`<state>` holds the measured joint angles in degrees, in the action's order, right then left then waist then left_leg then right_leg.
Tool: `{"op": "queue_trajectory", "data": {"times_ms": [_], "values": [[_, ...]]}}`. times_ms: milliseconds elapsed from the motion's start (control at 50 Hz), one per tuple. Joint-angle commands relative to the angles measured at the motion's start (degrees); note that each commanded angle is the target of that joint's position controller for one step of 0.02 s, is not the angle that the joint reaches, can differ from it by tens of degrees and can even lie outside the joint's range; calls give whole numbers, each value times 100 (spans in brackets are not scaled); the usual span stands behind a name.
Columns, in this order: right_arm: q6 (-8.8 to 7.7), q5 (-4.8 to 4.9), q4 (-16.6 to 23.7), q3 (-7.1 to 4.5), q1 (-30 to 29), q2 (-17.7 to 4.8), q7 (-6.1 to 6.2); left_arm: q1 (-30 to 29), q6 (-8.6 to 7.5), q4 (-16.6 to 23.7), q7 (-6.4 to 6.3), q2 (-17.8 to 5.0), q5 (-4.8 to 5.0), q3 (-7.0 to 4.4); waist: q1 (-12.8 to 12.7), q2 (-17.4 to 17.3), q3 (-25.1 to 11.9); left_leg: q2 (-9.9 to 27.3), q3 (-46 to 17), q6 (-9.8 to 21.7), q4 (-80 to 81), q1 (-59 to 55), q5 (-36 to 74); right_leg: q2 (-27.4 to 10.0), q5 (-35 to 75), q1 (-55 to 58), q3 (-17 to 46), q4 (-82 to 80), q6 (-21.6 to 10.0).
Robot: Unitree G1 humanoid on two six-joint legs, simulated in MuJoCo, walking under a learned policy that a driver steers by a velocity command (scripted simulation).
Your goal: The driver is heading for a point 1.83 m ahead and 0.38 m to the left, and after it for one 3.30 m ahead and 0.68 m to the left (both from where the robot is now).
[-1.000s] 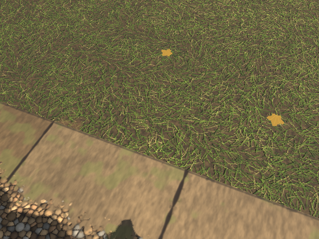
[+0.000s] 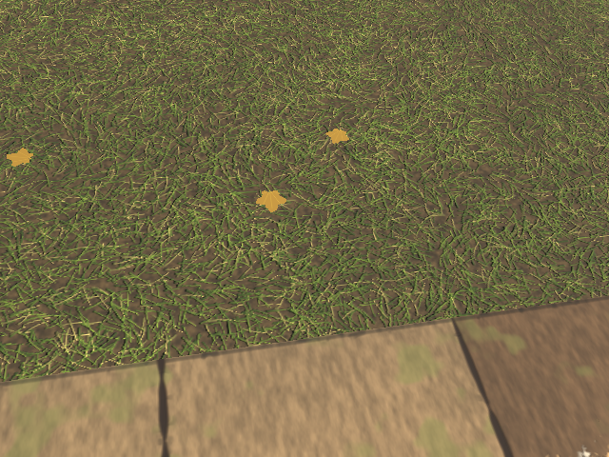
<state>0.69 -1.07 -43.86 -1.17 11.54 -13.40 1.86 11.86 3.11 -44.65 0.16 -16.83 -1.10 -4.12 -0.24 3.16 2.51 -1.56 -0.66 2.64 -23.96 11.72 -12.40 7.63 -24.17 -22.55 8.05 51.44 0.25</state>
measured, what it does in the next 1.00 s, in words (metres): steps on the spot: right foot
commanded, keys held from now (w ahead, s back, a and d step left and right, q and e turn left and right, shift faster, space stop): no key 1.00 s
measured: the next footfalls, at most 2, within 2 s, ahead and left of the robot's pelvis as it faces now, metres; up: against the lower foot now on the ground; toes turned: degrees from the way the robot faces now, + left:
right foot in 0.18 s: +0.00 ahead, -0.12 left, +0.00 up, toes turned +4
right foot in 1.84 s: +0.44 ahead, -0.04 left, +0.00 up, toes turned -3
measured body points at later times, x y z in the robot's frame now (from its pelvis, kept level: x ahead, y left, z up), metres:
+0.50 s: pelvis -0.01 -0.02 +0.00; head -0.01 -0.02 +0.45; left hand +0.06 +0.23 -0.14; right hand +0.03 -0.28 -0.15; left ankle +0.00 +0.09 -0.74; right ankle -0.04 -0.12 -0.74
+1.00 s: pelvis -0.01 -0.02 +0.00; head +0.00 -0.02 +0.45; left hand -0.01 +0.21 -0.16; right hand -0.01 -0.26 -0.16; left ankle +0.00 +0.09 -0.74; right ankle -0.04 -0.12 -0.74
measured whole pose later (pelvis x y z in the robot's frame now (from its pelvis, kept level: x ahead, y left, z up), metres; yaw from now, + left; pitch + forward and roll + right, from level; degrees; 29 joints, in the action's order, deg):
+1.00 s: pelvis -0.01 -0.02 +0.00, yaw +0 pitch -2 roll +0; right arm 0.5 -0.6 -65.5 0.2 14.3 -10.4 2.0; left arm 15.0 -0.3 -65.3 -2.4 -10.4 -0.5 1.0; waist 0.4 -0.2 1.9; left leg -0.7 -1.4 0.2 -22.2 9.8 -10.8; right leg 3.2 -13.9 -5.8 3.0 21.3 -2.2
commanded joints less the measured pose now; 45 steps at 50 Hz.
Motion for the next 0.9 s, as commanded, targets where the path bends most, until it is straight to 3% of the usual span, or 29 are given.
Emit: {"op": "queue_trajectory", "data": {"times_ms": [20, 60, 100, 140, 160, 180, 200, 220, 240, 300, 560, 900], "values": [[-111, 11, 287, -136, -241, -697, 9, 272, 1, 89, 21, -351, 20, -59, -80, -1113, -298, 1166, -929, 815, 648, -464, 2166, -194, -51, 30, -122, -106, 194], [-103, 13, 158, -143, -60, -746, -7, 79, 20, 60, -4, -207, 49, 35, 64, -1157, -366, 1178, -924, 832, 515, -659, 2165, -359, -162, 345, -367, -959, 225], [-59, -20, 33, -182, 100, -868, -36, -9, 25, -4, -58, -207, 99, 75, 179, -1327, -380, 1181, -1036, 851, 393, -719, 2225, -391, -164, 671, -616, -1713, 162], [-16, 10, -67, -202, 73, -913, -49, 197, -15, -178, -116, -185, 122, 105, 16, -1225, -355, 1106, -1029, 695, 187, -601, 2361, -403, 737, 1209, -757, -2943, 45], [-23, 22, -119, -200, 105, -893, -47, 267, -67, -257, -151, -222, 84, 118, -38, -1076, -369, 1083, -1030, 498, 123, -347, 2340, -551, 1546, 1701, -568, -3550, -25], [-67, 33, -112, -170, 153, -788, -61, 255, -137, -280, -189, -412, 9, 102, 12, -812, -534, 1027, -1032, 259, 105, -23, 1930, -944, 1918, 2212, -79, -3591, -109], [-111, 77, -62, -144, 268, -652, -99, 61, -190, -279, -203, -777, -29, 50, 279, -127, -517, 624, -667, 80, 104, 190, 1232, -1461, 2700, 2168, 461, -3244, -295], [-90, 83, -203, -108, 155, -550, -91, -119, -220, -366, -155, -512, 42, 121, 227, 125, -423, 412, -457, 5, 398, -274, 450, -1534, 2485, 1552, 423, -3190, -445], [-64, 45, -287, -126, 11, -634, -73, -198, -256, -382, -129, -322, 39, 182, 145, 91, -229, 406, -466, -34, 397, -404, 430, -1408, 2083, 1348, 372, -3264, -404], [-43, 30, -515, -162, 33, -700, -92, -2, -302, -676, -193, -351, 44, 215, 88, 139, -80, 523, -517, 12, 354, -520, 875, -1221, 1908, 1263, 232, -3397, -315], [-39, 40, -1479, -61, 251, -501, -47, 101, -347, -1416, -231, -237, 61, 315, 89, -295, 62, 562, -537, -89, 542, -450, 626, -1181, 1482, 1226, 182, -3569, -386], [-43, 46, -2048, 55, 513, -264, 17, 512, -362, -1941, -262, 60, 63, 428, 80, -302, 100, 594, -529, -76, 460, -362, 684, -1122, 1701, 1205, 64, -3473, -380]]}}
Velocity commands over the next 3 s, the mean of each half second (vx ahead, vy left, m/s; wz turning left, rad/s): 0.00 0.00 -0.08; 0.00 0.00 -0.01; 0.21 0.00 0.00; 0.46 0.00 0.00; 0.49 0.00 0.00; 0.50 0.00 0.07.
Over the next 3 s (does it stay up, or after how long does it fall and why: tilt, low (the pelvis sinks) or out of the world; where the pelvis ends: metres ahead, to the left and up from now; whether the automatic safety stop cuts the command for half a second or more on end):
stays up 0.93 0.02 -0.02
